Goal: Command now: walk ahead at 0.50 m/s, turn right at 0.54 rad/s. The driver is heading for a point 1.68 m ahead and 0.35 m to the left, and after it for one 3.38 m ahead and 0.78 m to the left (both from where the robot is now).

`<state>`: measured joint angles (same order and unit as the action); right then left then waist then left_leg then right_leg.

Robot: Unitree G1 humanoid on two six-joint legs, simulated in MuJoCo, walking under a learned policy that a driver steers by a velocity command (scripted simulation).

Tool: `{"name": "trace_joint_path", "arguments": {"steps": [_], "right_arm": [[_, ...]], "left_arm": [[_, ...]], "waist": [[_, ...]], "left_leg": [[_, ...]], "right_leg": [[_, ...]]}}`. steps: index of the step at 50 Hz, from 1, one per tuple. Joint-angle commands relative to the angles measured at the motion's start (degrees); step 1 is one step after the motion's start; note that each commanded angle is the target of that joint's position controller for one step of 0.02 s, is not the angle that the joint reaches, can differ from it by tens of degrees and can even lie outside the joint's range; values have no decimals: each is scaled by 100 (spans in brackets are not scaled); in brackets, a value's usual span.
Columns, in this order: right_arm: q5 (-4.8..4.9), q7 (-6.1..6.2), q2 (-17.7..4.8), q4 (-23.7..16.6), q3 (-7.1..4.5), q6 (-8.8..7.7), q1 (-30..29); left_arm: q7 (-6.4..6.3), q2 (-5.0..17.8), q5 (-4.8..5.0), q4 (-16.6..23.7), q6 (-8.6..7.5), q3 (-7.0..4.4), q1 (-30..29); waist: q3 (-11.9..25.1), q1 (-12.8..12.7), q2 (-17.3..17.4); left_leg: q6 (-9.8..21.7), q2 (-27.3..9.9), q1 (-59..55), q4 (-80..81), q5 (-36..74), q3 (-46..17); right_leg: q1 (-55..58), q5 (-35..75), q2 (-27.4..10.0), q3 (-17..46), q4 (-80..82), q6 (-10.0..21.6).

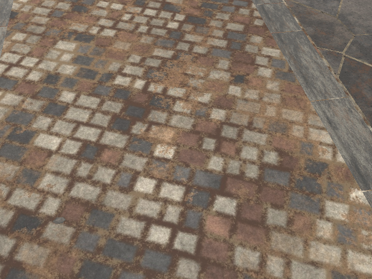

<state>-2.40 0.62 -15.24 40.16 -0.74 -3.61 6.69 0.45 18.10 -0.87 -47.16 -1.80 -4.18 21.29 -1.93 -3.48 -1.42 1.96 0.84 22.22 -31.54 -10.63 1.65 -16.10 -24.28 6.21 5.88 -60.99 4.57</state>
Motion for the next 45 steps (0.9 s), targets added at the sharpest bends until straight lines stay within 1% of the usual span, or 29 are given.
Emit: {"name": "trace_joint_path", "arguments": {"steps": [1, 2, 4, 6, 8, 9, 11, 14, 16, 17, 18, 19, 20, 21, 22, 23, 24, 25, 28, 31, 33, 36, 39, 40, 41, 42, 43, 44, 45], "right_arm": [[36, 26, -523, -24, -195, -46, 808], [46, -2, -509, 79, -189, -104, 913], [102, -90, -538, 282, -204, -240, 1181], [162, -127, -620, 414, -235, -280, 1236], [214, -146, -587, 509, -234, -236, 1265], [221, -154, -574, 558, -237, -210, 1328], [200, -159, -686, 680, -283, -169, 1545], [177, -164, -890, 831, -359, -114, 1854], [169, -147, -947, 873, -386, -79, 1850], [193, -136, -963, 881, -395, -63, 1778], [222, -139, -830, 893, -363, -71, 1827], [266, -148, -548, 668, -283, -104, 1660], [372, -116, -32, 444, -181, -82, 2126], [206, -60, -620, 606, -325, 40, 1964], [176, -103, -609, 607, -364, 76, 1710], [185, -147, -476, 613, -353, 96, 1591], [142, -181, -438, 637, -370, 150, 1539], [84, -220, -388, 662, -375, 218, 1577], [54, -314, -235, 513, -370, 329, 1239], [31, -395, -174, 297, -346, 363, 658], [43, -447, -108, 146, -296, 355, 240], [40, -526, -74, -80, -225, 335, -361], [7, -544, -179, -242, -231, 342, -677], [-6, -530, -217, -268, -247, 345, -681], [-20, -501, -264, -260, -272, 348, -579], [-31, -463, -338, -197, -314, 337, -283], [-41, -411, -444, -24, -385, 293, 342], [-90, -322, -668, 305, -507, 241, 1334], [-137, -223, -1400, 319, -706, 235, 1729]], "left_arm": [[115, 367, -137, 469, 17, -50, -172], [161, 279, -170, 430, 63, -18, -123], [195, 146, -160, 444, 79, 27, -123], [217, 136, -181, 561, 70, 57, -447], [241, 86, -225, 730, 45, 135, -976], [254, -13, -210, 812, 21, 198, -1277], [267, -144, -137, 933, -22, 293, -1734], [191, -9, -82, 1012, -89, 295, -1973], [117, 97, -80, 996, -151, 260, -1811], [70, 137, -101, 877, -197, 230, -1438], [-5, 345, -182, 652, -270, 142, -805], [-93, 782, -317, 571, -324, 23, 121], [-135, 1370, -301, 559, -236, -130, 324], [-129, 914, -169, 576, -172, -63, 116], [-112, 467, -124, 612, -187, 62, -290], [-89, 221, -104, 602, -225, 120, -546], [-94, 80, -94, 573, -267, 155, -628], [-106, 15, -76, 523, -308, 168, -646], [-101, 89, -18, 356, -444, 112, -441], [-108, 114, -18, 196, -457, 75, -235], [-99, 114, -33, 113, -443, 65, -182], [-109, 278, -37, 12, -433, 12, -72], [-136, 443, -40, -130, -360, -43, 154], [-148, 501, -43, -168, -323, -55, 186], [-161, 592, -48, -198, -284, -74, 199], [-171, 697, -51, -226, -230, -98, 213], [-175, 771, -43, -228, -167, -111, 204], [-169, 744, -50, -161, -133, -90, 168], [-107, 199, 60, 200, -159, 47, 376]], "waist": [[133, 407, 616], [115, 373, 730], [236, 320, 774], [152, 259, 764], [32, 284, 712], [-15, 362, 706], [-68, 506, 733], [-6, 587, 717], [63, 456, 712], [174, 239, 611], [552, 5, 305], [1279, -433, -362], [1750, -237, -1540], [1277, -208, -718], [588, -9, -372], [280, 130, -367], [133, 229, -488], [68, 334, -564], [62, 415, -405], [-65, 360, -342], [-170, 305, -345], [-295, 187, -350], [-361, 115, -301], [-325, 141, -307], [-203, 206, -360], [25, 351, -404], [410, 626, -346], [986, 1060, -34], [1661, 1008, 1109]], "left_leg": [[678, -1706, -1602, 1907, -436, -2024], [663, -1511, -1442, 1964, 105, -1685], [789, -1430, -1442, 1996, 996, -1402], [932, -1395, -1531, 2122, 1250, -1206], [973, -1215, -1494, 2245, 1329, -1001], [948, -1085, -1376, 2259, 1368, -883], [903, -991, -1215, 2197, 1524, -786], [853, -1161, -1402, 1900, 1839, -1028], [773, -1248, -1501, 1573, 1840, -1240], [684, -1150, -1400, 1160, 1971, -1204], [563, -827, -1115, 260, 2041, -983], [401, -439, -323, -1262, 837, -652], [237, 303, 1264, -2786, -1960, -77], [312, 16, 1670, -3439, -1933, -433], [337, -209, 1722, -3489, -1431, -571], [288, -363, 1590, -3349, -1085, -532], [231, -455, 1447, -3234, -924, -486], [157, -494, 1317, -3211, -793, -457], [42, -520, 1513, -3232, -352, -391], [-54, -595, 1933, -2859, 152, -328], [-72, -590, 1864, -2211, 587, -201], [50, -541, 1427, -1210, 943, 114], [289, -397, 1188, -691, 531, 417], [395, -284, 1045, -566, 289, 516], [513, -98, 789, -492, -26, 640], [647, 126, 385, -417, -350, 728], [801, 379, -345, -194, -467, 744], [999, 409, -1725, 173, -352, 469], [1617, -1260, -3610, 383, -734, -1952]], "right_leg": [[-1856, 440, -744, -31, -531, -104], [-1697, 519, -726, -43, -466, -139], [-1616, 636, -596, 43, -258, -166], [-1900, 877, -642, -51, 130, -245], [-1987, 1274, -884, -471, 883, -374], [-1827, 1472, -912, -612, 1328, -436], [-1412, 1685, -837, -770, 2059, -512], [-997, 1684, -705, -830, 2575, -481], [-558, 1478, -642, -781, 2925, -382], [47, 1556, -564, -801, 3334, -311], [1076, 1548, -671, -634, 3588, -176], [2296, 668, -1926, 649, 3861, 119], [3225, 61, -3284, 2696, 4476, 651], [2630, -517, -3162, 2930, 4641, 764], [2037, -323, -2838, 2143, 4740, 655], [1585, 418, -2562, 1448, 4896, 540], [1311, 974, -2350, 916, 4997, 415], [1122, 1406, -2193, 528, 5066, 340], [1129, 2427, -2184, -88, 5189, 415], [1264, 2799, -2174, -611, 5266, 466], [1224, 2875, -2063, -996, 5269, 414], [1192, 2956, -2077, -1397, 5261, 324], [1622, 3522, -2213, -1640, 4997, 231], [1795, 4156, -2232, -1749, 4742, 190], [1957, 5089, -2237, -1862, 4335, 150], [2069, 5929, -2233, -1954, 3686, 123], [1979, 6199, -2187, -2037, 2678, 88], [1261, 5355, -2043, -2139, 1226, -82], [-930, 2126, -1481, -2146, -902, -435]]}}
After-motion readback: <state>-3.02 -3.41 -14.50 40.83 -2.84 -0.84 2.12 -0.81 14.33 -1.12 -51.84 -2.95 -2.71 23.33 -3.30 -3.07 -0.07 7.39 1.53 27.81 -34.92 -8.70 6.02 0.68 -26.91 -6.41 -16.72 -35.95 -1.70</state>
